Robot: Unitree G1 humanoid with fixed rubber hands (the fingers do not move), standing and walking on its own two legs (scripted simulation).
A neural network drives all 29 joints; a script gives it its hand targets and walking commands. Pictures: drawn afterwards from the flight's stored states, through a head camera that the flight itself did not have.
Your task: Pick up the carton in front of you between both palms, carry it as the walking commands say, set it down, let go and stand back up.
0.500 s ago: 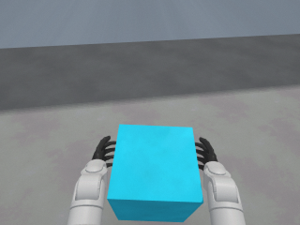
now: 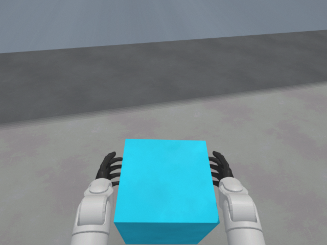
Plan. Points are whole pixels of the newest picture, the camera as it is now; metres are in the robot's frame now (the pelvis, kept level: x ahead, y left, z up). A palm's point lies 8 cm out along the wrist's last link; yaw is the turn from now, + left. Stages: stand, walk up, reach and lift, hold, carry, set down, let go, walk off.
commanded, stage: hold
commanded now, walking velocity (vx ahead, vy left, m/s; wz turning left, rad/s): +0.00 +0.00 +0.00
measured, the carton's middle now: (163, 195) +0.28 +0.01 -0.06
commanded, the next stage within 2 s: set down in 0.12 s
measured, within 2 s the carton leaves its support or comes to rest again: neither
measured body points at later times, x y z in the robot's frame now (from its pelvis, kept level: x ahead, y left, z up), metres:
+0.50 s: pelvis -0.03 +0.07 -0.02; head +0.04 +0.07 +0.43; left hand +0.34 +0.15 -0.03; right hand +0.31 -0.15 -0.02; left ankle +0.08 +0.17 -0.74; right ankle -0.05 -0.08 -0.74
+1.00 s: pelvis -0.06 +0.05 -0.15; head +0.17 +0.04 +0.24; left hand +0.39 +0.14 -0.23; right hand +0.36 -0.16 -0.22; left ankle +0.07 +0.17 -0.74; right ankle -0.05 -0.09 -0.74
